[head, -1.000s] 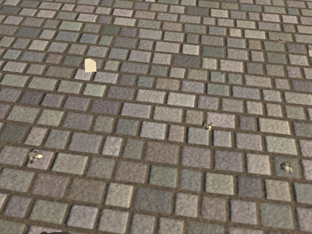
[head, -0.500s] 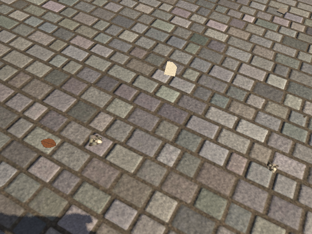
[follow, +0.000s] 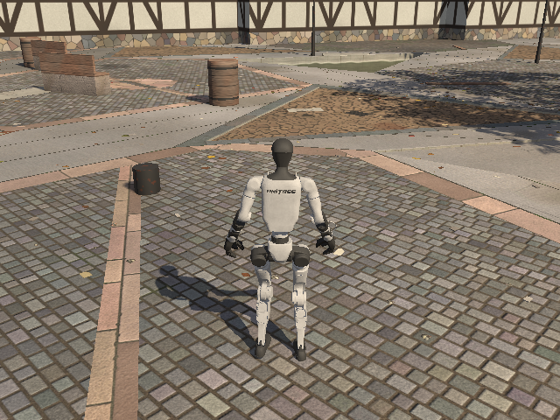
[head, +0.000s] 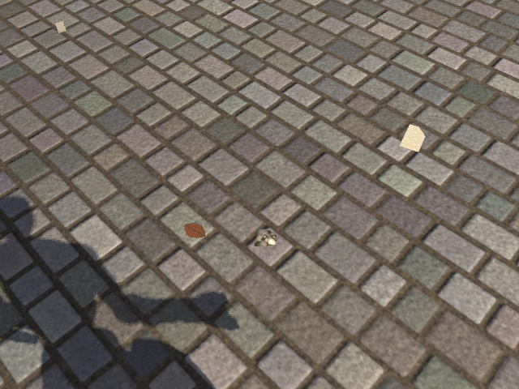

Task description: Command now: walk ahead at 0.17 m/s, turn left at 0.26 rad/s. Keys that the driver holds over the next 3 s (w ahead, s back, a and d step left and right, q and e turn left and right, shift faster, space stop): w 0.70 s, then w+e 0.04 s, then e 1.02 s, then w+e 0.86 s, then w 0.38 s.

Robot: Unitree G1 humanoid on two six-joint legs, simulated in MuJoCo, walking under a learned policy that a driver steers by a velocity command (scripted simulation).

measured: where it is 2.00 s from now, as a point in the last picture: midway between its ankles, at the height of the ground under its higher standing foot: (286, 369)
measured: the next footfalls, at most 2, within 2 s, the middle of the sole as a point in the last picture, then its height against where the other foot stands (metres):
left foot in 0.32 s outside the picture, level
right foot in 0.80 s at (312, 386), level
